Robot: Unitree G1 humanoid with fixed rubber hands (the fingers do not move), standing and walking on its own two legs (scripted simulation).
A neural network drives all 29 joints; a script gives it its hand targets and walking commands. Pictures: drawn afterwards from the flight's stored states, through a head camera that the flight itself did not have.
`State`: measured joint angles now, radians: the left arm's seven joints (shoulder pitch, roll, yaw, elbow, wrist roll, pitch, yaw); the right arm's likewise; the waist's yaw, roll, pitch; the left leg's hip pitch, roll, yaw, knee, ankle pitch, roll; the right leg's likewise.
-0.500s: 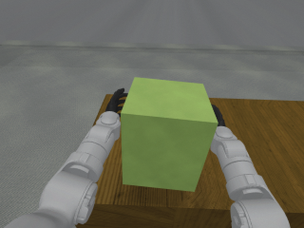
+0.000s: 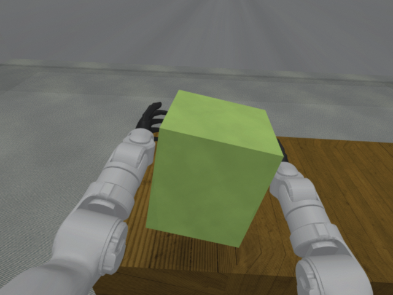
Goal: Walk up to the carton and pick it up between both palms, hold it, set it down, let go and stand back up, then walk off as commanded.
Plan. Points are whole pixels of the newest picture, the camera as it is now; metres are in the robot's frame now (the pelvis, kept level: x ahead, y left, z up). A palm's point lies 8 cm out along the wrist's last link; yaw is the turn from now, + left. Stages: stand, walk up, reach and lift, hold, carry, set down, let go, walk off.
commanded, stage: reach and lift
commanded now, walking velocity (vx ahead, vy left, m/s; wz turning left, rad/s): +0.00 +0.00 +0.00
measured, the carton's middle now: (207, 166) +0.39 -0.02 +0.12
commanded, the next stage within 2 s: hold in 0.52 s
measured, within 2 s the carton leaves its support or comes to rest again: neither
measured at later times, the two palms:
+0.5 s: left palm (140, 130) +0.39 +0.13 +0.21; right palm (281, 160) +0.36 -0.17 +0.16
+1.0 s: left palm (135, 122) +0.39 +0.13 +0.23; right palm (279, 152) +0.37 -0.16 +0.18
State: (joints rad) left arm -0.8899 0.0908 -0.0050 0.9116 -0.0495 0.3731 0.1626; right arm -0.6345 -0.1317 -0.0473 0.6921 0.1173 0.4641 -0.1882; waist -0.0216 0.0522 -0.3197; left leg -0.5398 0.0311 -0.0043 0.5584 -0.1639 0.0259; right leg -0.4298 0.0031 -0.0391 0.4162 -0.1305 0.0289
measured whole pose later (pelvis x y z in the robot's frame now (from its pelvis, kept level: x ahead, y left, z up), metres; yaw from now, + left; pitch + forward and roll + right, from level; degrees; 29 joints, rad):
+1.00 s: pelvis +0.01 -0.01 +0.01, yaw +0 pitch +3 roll -3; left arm -0.85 0.05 0.16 0.76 0.09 0.49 0.12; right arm -0.68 -0.12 -0.05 0.70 0.13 0.49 -0.19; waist -0.02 0.04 -0.29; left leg -0.40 0.03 0.00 0.50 -0.16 0.02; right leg -0.29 0.00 -0.04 0.36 -0.12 0.03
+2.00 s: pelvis +0.00 -0.01 +0.01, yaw +1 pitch +1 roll -3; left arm -0.77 0.05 0.18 0.56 0.13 0.60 0.10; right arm -0.69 -0.09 -0.06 0.65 0.15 0.51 -0.19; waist -0.02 0.01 -0.24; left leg -0.35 0.03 0.00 0.48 -0.14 0.02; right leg -0.24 0.00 -0.04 0.34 -0.11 0.03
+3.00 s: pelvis +0.00 -0.01 +0.01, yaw +1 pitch +1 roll -3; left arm -0.73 0.04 0.18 0.51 0.11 0.61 0.11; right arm -0.69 -0.09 -0.06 0.65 0.15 0.51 -0.20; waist -0.02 0.01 -0.24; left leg -0.35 0.03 0.00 0.48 -0.14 0.02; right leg -0.24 0.00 -0.04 0.34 -0.11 0.03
